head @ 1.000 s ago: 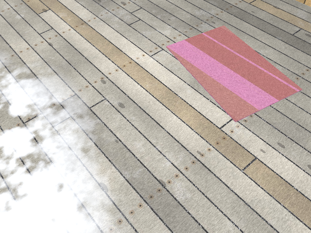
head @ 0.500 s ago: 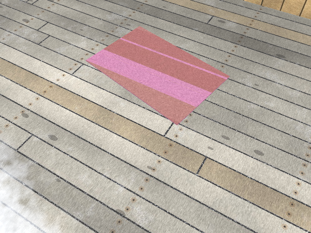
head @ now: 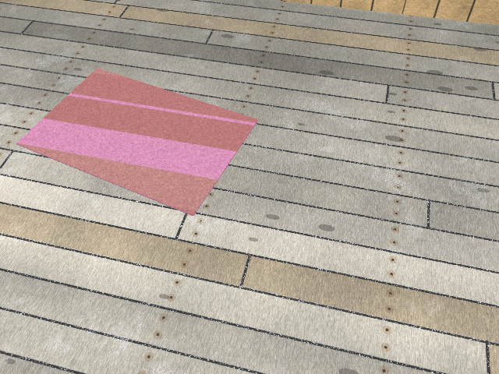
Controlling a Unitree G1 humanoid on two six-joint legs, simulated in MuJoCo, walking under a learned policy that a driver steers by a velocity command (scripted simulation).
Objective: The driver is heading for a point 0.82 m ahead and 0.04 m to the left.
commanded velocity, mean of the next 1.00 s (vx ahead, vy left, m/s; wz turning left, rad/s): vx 0.04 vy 0.00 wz -0.24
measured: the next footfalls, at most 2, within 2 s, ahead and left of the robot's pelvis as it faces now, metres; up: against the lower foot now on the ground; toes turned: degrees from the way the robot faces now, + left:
left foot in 0.06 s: +0.05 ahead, +0.13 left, +0.00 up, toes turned -7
right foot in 0.44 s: +0.01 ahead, -0.13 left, +0.00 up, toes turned -10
